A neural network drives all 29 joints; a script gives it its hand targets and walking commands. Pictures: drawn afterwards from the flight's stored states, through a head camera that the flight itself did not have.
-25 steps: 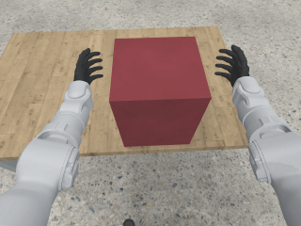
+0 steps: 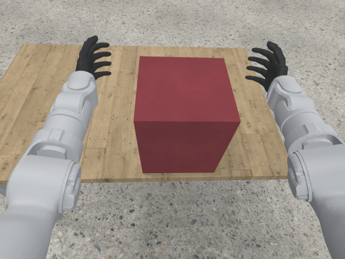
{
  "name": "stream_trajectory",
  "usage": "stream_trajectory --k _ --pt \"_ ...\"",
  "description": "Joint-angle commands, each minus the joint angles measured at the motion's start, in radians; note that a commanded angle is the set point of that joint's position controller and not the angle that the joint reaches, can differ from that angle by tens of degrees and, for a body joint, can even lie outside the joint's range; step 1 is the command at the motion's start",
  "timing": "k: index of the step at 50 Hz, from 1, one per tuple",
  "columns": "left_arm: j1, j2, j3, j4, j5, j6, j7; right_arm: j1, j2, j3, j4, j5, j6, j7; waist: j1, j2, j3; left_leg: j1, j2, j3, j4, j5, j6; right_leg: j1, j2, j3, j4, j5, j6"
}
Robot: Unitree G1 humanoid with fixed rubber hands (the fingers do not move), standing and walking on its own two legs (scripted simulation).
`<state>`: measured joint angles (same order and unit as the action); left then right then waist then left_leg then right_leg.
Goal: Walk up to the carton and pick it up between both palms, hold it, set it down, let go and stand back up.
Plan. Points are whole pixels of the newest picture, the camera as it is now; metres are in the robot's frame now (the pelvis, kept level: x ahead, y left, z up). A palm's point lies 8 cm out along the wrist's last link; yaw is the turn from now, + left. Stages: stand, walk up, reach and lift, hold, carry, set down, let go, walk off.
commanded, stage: set down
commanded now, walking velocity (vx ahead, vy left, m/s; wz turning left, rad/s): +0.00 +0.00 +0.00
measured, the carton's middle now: (180, 119) +0.47 +0.01 +0.01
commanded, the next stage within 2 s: none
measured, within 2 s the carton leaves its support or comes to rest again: neither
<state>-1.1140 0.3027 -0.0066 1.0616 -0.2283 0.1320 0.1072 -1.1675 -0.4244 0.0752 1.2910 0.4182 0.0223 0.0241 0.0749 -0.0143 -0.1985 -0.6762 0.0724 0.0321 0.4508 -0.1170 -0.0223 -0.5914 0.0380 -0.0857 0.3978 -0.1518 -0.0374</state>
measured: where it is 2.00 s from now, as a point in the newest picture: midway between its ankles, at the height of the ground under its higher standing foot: outside the picture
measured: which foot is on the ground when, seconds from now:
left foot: down 0.00-1.00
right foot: down 0.00-1.00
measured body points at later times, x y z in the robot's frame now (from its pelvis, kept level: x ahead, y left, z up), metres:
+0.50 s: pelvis +0.01 +0.00 +0.01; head +0.06 +0.00 +0.46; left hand +0.42 +0.22 +0.09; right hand +0.45 -0.18 +0.09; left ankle +0.04 +0.13 -0.73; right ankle +0.00 -0.10 -0.73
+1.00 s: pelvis +0.01 +0.00 +0.01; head +0.02 +0.01 +0.46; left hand +0.34 +0.22 +0.05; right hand +0.36 -0.20 +0.05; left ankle +0.04 +0.13 -0.73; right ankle +0.00 -0.10 -0.73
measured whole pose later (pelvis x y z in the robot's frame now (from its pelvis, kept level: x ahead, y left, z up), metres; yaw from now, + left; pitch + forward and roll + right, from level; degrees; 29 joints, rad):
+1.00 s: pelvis +0.01 +0.00 +0.01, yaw -1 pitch +4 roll +0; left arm -0.30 0.15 0.10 0.56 -0.11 0.00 0.09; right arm -0.36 -0.28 0.03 0.73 0.29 -0.10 0.05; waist 0.05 -0.03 -0.06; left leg -0.29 0.04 0.06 0.34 -0.12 -0.02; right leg -0.26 0.02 -0.02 0.37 -0.19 -0.03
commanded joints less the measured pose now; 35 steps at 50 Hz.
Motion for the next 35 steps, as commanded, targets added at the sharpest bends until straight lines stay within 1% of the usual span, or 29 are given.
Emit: stream_trajectory --k 1,2,3,4,6,7,8,9,10,11,13,14,16,18,19,20,21,22,23,24,25,26,27,29,31,32,33,34,35 --pt "-0.363 0.096 0.039 -0.209 0.038 0.043 -0.006 -0.404 -0.192 -0.009 -0.177 0.017 0.009 0.012 -0.005 0.023 -0.649 0.618 -0.043 -0.010 0.037 0.351 -0.032 0.201 0.039 0.005 -0.026 0.298 0.068" --pt "-0.371 0.105 0.058 -0.206 0.035 0.051 -0.008 -0.427 -0.190 -0.005 -0.198 0.017 0.015 0.013 0.008 0.001 -0.622 0.571 -0.046 -0.004 0.020 0.325 -0.021 0.230 0.037 0.008 -0.023 0.297 0.077" --pt "-0.400 0.111 0.047 -0.203 0.026 0.052 -0.009 -0.434 -0.181 -0.010 -0.187 0.015 0.023 0.016 -0.001 -0.002 -0.580 0.530 -0.049 -0.006 -0.001 0.266 -0.010 0.234 0.029 0.014 -0.026 0.252 0.076" --pt "-0.392 0.110 0.044 -0.203 0.031 0.050 -0.006 -0.429 -0.179 -0.017 -0.225 0.003 0.026 0.017 0.004 -0.006 -0.593 0.523 -0.046 -0.005 -0.018 0.235 -0.004 0.259 0.026 0.017 -0.030 0.231 0.080" --pt "-0.459 0.134 0.061 -0.300 0.030 0.038 0.013 -0.474 -0.195 -0.047 -0.292 -0.004 0.020 0.021 0.020 0.019 -0.653 0.534 -0.050 0.011 -0.016 0.247 -0.010 0.246 0.025 0.024 -0.023 0.226 0.070" --pt "-0.343 0.101 0.060 -0.272 0.048 0.042 0.014 -0.366 -0.166 -0.020 -0.255 0.005 0.023 0.024 0.019 0.006 -0.603 0.546 -0.050 0.005 -0.017 0.251 -0.004 0.283 0.024 0.032 -0.028 0.234 0.070" --pt "-0.234 0.073 0.081 -0.293 0.075 0.038 0.002 -0.267 -0.147 0.006 -0.269 0.006 0.012 0.021 0.024 -0.023 -0.597 0.560 -0.046 0.002 -0.024 0.292 0.002 0.337 0.022 0.034 -0.028 0.296 0.084" --pt "-0.310 0.115 0.099 -0.288 0.071 0.035 -0.010 -0.353 -0.139 0.003 -0.295 0.014 0.015 0.016 0.031 -0.033 -0.584 0.505 -0.058 0.017 -0.032 0.241 0.014 0.352 0.012 0.044 -0.026 0.283 0.094" --pt "-0.270 0.121 0.118 -0.295 0.073 0.028 -0.014 -0.323 -0.127 0.020 -0.323 0.007 0.011 0.011 0.037 -0.054 -0.572 0.457 -0.068 0.029 -0.041 0.234 0.021 0.425 0.007 0.055 -0.019 0.326 0.098" --pt "-0.202 0.109 0.125 -0.271 0.079 0.027 -0.022 -0.264 -0.111 0.033 -0.299 0.016 0.015 0.003 0.027 -0.077 -0.518 0.429 -0.068 0.024 -0.062 0.212 0.027 0.476 0.004 0.063 -0.016 0.344 0.104" --pt "-0.197 0.126 0.145 -0.324 0.097 0.008 -0.030 -0.255 -0.115 0.019 -0.327 0.015 0.003 -0.009 0.031 -0.062 -0.527 0.403 -0.074 0.032 -0.079 0.194 0.035 0.518 -0.003 0.083 -0.009 0.362 0.103" --pt "-0.249 0.131 0.141 -0.334 0.089 0.001 -0.025 -0.308 -0.118 0.008 -0.364 0.008 -0.004 -0.012 0.033 -0.059 -0.544 0.398 -0.073 0.033 -0.085 0.172 0.034 0.490 -0.003 0.078 -0.009 0.327 0.106" --pt "-0.207 0.094 0.113 -0.369 0.073 -0.015 -0.017 -0.259 -0.115 -0.015 -0.384 -0.008 -0.021 -0.013 0.014 -0.043 -0.530 0.422 -0.071 0.029 -0.074 0.166 0.020 0.461 0.005 0.073 -0.022 0.268 0.089" --pt "0.024 0.025 0.130 -0.422 0.116 -0.034 -0.036 -0.035 -0.074 -0.004 -0.384 -0.026 -0.056 -0.022 -0.011 -0.043 -0.504 0.510 -0.068 0.021 -0.062 0.283 0.008 0.503 0.014 0.068 -0.017 0.389 0.088" --pt "-0.064 0.072 0.156 -0.441 0.113 -0.042 -0.046 -0.135 -0.097 -0.031 -0.446 -0.037 -0.067 -0.032 -0.012 -0.049 -0.544 0.505 -0.075 0.031 -0.048 0.295 0.008 0.480 0.013 0.063 -0.015 0.395 0.101" --pt "-0.016 0.066 0.159 -0.441 0.115 -0.040 -0.049 -0.094 -0.098 -0.029 -0.442 -0.040 -0.070 -0.036 -0.015 -0.047 -0.528 0.513 -0.080 0.028 -0.046 0.302 0.008 0.499 0.017 0.063 -0.015 0.423 0.097" --pt "-0.004 0.060 0.152 -0.440 0.112 -0.040 -0.057 -0.084 -0.098 -0.040 -0.445 -0.045 -0.075 -0.042 -0.029 -0.038 -0.496 0.512 -0.078 0.026 -0.057 0.278 0.005 0.488 0.014 0.061 -0.023 0.397 0.102" --pt "0.045 0.038 0.158 -0.442 0.126 -0.039 -0.060 -0.033 -0.083 -0.033 -0.442 -0.053 -0.079 -0.045 -0.027 -0.038 -0.464 0.516 -0.080 0.028 -0.069 0.261 0.007 0.494 0.013 0.061 -0.033 0.373 0.101" --pt "0.063 0.037 0.161 -0.488 0.122 -0.045 -0.063 -0.019 -0.082 -0.039 -0.485 -0.053 -0.091 -0.049 -0.030 -0.044 -0.469 0.512 -0.083 0.027 -0.062 0.277 0.011 0.518 0.008 0.069 -0.030 0.396 0.100" --pt "0.018 0.051 0.153 -0.530 0.114 -0.044 -0.058 -0.055 -0.100 -0.066 -0.523 -0.065 -0.094 -0.054 -0.044 -0.031 -0.490 0.519 -0.085 0.025 -0.063 0.270 0.007 0.503 0.013 0.066 -0.025 0.376 0.093" --pt "-0.055 0.067 0.137 -0.588 0.093 -0.046 -0.045 -0.101 -0.110 -0.108 -0.571 -0.075 -0.097 -0.052 -0.049 0.009 -0.533 0.533 -0.080 0.026 -0.057 0.261 -0.001 0.453 0.017 0.059 -0.025 0.326 0.086" --pt "0.109 -0.001 0.128 -0.597 0.102 -0.043 -0.037 0.048 -0.083 -0.088 -0.547 -0.066 -0.101 -0.040 -0.041 0.000 -0.489 0.583 -0.074 0.012 -0.046 0.307 -0.012 0.458 0.028 0.048 -0.032 0.324 0.074" --pt "0.107 -0.018 0.098 -0.689 0.099 -0.048 -0.029 0.062 -0.111 -0.127 -0.581 -0.072 -0.120 -0.033 -0.074 0.056 -0.536 0.662 -0.065 0.006 -0.037 0.366 -0.040 0.396 0.039 0.029 -0.039 0.322 0.065" --pt "0.246 -0.053 0.108 -0.694 0.127 -0.033 -0.031 0.188 -0.094 -0.109 -0.563 -0.070 -0.127 -0.021 -0.065 0.064 -0.486 0.744 -0.062 -0.010 -0.021 0.425 -0.047 0.361 0.042 0.028 -0.064 0.315 0.053" --pt "0.345 -0.065 0.131 -0.683 0.148 -0.028 -0.049 0.273 -0.071 -0.091 -0.573 -0.076 -0.134 -0.022 -0.069 0.025 -0.404 0.723 -0.072 -0.010 -0.035 0.409 -0.036 0.403 0.032 0.037 -0.083 0.330 0.070" --pt "0.397 -0.053 0.146 -0.701 0.163 -0.031 -0.054 0.308 -0.064 -0.067 -0.619 -0.065 -0.144 -0.021 -0.049 0.007 -0.387 0.701 -0.078 -0.004 -0.040 0.404 -0.025 0.443 0.029 0.046 -0.073 0.358 0.073" --pt "0.297 -0.001 0.143 -0.728 0.151 -0.037 -0.050 0.214 -0.073 -0.083 -0.638 -0.074 -0.142 -0.025 -0.055 0.007 -0.380 0.653 -0.086 0.012 -0.047 0.349 -0.015 0.431 0.024 0.051 -0.067 0.342 0.082" --pt "0.218 0.012 0.135 -0.722 0.139 -0.025 -0.037 0.151 -0.090 -0.092 -0.639 -0.062 -0.124 -0.018 -0.053 0.028 -0.349 0.608 -0.084 0.005 -0.063 0.275 -0.007 0.399 0.023 0.054 -0.063 0.251 0.068" --pt "0.092 0.014 0.122 -0.698 0.105 -0.012 -0.023 0.037 -0.103 -0.123 -0.646 -0.075 -0.103 -0.011 -0.049 0.030 -0.318 0.551 -0.083 0.012 -0.075 0.147 0.000 0.348 0.012 0.058 -0.072 0.102 0.064"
